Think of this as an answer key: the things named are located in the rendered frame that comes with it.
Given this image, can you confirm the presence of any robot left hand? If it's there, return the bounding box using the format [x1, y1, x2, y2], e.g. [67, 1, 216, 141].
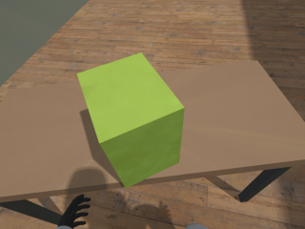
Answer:
[57, 194, 91, 229]

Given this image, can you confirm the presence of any carton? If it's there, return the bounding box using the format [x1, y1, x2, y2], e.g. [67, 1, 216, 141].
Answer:
[77, 52, 185, 189]

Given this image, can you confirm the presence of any table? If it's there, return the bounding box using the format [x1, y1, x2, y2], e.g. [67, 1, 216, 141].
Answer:
[0, 60, 305, 225]

